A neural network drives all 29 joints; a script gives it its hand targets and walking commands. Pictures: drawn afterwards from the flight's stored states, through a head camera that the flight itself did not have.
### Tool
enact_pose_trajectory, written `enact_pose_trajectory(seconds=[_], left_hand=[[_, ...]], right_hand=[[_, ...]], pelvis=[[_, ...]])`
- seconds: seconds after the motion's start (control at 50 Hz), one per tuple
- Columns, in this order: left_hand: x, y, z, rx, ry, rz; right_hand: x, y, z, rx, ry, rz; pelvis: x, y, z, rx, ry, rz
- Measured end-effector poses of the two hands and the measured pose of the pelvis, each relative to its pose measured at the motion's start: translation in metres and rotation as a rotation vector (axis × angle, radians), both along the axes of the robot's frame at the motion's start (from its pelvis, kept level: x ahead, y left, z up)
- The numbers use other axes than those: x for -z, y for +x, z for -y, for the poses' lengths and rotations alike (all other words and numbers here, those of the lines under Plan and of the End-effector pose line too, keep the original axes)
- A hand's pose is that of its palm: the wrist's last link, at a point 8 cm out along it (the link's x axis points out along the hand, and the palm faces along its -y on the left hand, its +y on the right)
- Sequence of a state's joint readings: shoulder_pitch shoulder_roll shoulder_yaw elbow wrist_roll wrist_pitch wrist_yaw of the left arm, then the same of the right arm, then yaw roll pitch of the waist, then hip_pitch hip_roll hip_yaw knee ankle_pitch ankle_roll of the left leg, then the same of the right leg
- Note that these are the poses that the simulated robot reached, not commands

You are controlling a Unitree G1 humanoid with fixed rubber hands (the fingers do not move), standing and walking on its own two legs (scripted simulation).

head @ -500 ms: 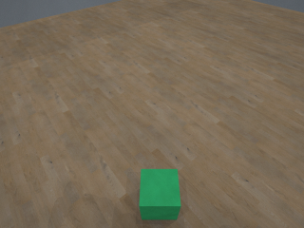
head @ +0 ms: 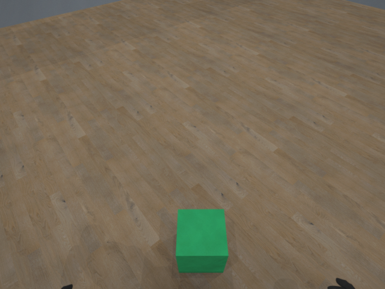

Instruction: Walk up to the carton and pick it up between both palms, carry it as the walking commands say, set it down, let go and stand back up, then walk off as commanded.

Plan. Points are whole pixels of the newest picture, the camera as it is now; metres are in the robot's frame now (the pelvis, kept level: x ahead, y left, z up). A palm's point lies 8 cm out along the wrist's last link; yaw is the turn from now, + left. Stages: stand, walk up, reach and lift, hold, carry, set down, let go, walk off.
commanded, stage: reach and lift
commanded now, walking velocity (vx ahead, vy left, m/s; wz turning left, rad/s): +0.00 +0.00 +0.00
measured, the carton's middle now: (201, 241) +0.45 +0.00 -0.63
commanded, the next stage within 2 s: none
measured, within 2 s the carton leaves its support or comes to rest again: neither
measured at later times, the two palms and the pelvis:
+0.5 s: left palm (94, 268) +0.21 +0.27 -0.13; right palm (318, 258) +0.24 -0.27 -0.13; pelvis +0.00 -0.01 -0.04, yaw +0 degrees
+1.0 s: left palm (120, 222) +0.34 +0.24 -0.17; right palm (283, 218) +0.35 -0.23 -0.17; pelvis -0.06 +0.00 -0.07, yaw -1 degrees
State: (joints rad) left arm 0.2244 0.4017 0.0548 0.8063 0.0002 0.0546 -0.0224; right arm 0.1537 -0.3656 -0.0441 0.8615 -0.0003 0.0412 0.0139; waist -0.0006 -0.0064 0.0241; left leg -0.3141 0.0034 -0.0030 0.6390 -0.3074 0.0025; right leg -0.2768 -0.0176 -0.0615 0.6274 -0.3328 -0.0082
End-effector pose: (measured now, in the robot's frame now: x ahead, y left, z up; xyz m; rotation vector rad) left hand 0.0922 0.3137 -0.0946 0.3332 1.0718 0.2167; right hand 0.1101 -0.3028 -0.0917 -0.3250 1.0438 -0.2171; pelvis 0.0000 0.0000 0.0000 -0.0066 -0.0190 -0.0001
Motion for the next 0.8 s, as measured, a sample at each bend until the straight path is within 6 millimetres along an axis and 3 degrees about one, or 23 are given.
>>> enact_pose_trajectory(seconds=[0.1, 0.16, 0.32, 0.46, 0.56, 0.8], left_hand=[[-0.001, 0.026, 0.011, 0.025, -0.025, -0.005], [-0.002, 0.04, 0.017, 0.038, -0.034, 0.012], [0.017, 0.062, 0.033, 0.054, -0.065, 0.013], [0.038, 0.102, 0.046, 0.096, -0.075, 0.076], [0.041, 0.136, 0.051, 0.113, -0.072, 0.152], [0.05, 0.198, 0.063, 0.134, -0.096, 0.251]], right_hand=[[-0.014, 0.043, -0.006, -0.056, 0.004, 0.057], [-0.015, 0.055, -0.007, -0.071, 0.003, 0.058], [0.013, 0.066, -0.01, -0.082, 0.023, -0.004], [0.037, 0.11, -0.028, -0.119, 0.057, 0.072], [0.041, 0.143, -0.036, -0.133, 0.048, 0.148], [0.053, 0.191, -0.054, -0.137, 0.052, 0.188]], pelvis=[[0.003, -0.007, 0.004, 0.0, 0.005, 0.021], [0.004, -0.005, 0.005, 0.0, 0.006, 0.018], [0.014, 0.004, 0.005, 0.001, 0.007, -0.049], [0.031, 0.0, 0.008, 0.002, 0.011, -0.146], [0.04, -0.009, 0.008, 0.002, 0.012, -0.209], [0.056, -0.037, 0.002, 0.005, 0.004, -0.332]])
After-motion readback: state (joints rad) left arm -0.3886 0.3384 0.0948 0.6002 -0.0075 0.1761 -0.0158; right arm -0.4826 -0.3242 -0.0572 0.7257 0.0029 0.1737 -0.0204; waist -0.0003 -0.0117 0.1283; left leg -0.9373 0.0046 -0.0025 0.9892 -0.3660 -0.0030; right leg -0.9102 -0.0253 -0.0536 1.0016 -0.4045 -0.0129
